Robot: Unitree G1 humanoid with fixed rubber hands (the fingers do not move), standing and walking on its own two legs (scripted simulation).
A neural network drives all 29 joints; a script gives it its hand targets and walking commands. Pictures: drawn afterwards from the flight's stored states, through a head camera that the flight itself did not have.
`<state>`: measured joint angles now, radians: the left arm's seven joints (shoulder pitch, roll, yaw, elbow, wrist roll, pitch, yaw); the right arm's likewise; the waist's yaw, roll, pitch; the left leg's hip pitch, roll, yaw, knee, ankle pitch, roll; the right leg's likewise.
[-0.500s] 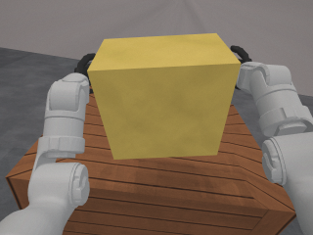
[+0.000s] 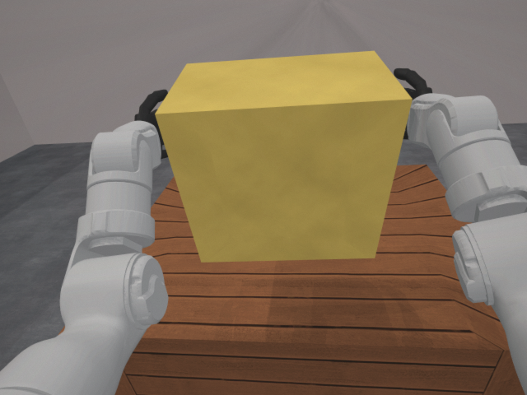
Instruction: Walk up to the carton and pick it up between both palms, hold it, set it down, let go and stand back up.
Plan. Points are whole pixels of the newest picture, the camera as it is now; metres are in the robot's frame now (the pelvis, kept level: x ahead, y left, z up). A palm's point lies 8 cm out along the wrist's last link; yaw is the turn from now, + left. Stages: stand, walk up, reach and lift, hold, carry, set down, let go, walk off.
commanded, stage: hold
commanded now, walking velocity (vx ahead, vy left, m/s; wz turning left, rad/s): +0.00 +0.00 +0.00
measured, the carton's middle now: (282, 162) +0.39 -0.02 +0.26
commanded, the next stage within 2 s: set down in 0.64 s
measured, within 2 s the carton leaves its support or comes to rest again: neither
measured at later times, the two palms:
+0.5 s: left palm (127, 172) +0.35 +0.22 +0.27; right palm (377, 107) +0.37 -0.15 +0.34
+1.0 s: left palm (148, 127) +0.36 +0.17 +0.34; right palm (416, 104) +0.38 -0.21 +0.34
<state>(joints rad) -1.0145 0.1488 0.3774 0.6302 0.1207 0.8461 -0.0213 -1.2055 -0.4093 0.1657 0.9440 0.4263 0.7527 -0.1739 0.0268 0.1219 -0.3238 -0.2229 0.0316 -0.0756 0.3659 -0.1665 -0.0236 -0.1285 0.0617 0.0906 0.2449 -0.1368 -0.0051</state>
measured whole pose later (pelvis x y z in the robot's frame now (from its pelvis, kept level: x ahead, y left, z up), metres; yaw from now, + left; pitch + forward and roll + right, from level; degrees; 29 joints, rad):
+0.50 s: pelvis -0.01 +0.00 +0.00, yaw +2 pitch +1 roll -2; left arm -0.94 0.24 0.21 0.46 0.08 0.92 -0.04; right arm -1.20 -0.37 0.06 0.91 0.44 0.75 -0.21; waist -0.07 -0.07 -0.24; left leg -0.25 0.01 -0.11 0.39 -0.16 -0.03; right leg -0.14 0.05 0.05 0.27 -0.14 0.00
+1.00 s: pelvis +0.00 -0.01 +0.00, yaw +1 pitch +0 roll -1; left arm -1.05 0.18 0.37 0.65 0.14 0.78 -0.03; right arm -1.23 -0.36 0.06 0.98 0.37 0.65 -0.17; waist -0.01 0.09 -0.28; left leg -0.18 0.02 -0.09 0.34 -0.16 -0.03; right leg -0.11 0.05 0.07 0.28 -0.17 -0.01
